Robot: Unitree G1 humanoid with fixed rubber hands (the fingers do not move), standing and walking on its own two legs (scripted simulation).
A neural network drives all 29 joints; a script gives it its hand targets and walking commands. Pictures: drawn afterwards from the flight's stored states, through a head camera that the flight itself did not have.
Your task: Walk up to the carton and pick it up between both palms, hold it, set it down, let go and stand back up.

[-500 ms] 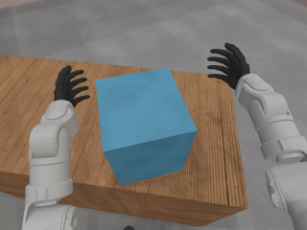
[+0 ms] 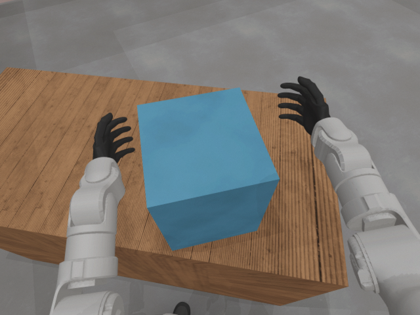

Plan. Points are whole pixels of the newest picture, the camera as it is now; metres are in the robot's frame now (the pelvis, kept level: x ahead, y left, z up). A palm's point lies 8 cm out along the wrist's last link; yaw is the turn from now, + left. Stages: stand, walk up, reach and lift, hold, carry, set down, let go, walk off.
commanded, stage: reach and lift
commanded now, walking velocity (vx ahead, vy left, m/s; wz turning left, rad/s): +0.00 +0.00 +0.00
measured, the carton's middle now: (203, 174) +0.38 +0.10 +0.00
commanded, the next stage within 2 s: none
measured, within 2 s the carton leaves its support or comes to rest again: neither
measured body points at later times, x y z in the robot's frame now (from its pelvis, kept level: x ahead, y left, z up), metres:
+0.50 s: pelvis +0.01 +0.01 -0.01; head +0.10 +0.00 +0.43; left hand +0.35 +0.26 +0.02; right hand +0.50 -0.08 +0.04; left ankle +0.03 +0.17 -0.74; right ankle +0.00 -0.09 -0.74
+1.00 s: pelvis +0.01 +0.01 +0.00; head +0.11 +0.01 +0.44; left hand +0.35 +0.25 +0.02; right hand +0.48 -0.02 +0.03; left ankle +0.03 +0.17 -0.74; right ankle +0.00 -0.09 -0.74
